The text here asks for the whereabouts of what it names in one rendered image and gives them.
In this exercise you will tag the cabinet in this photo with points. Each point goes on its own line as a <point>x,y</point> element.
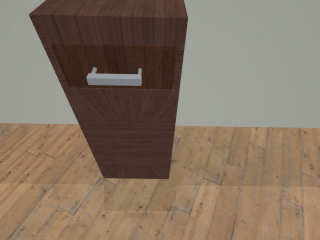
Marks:
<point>130,131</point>

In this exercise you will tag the handle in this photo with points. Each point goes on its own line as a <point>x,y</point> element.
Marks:
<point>109,79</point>

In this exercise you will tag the drawer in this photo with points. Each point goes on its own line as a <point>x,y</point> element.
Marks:
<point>77,60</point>

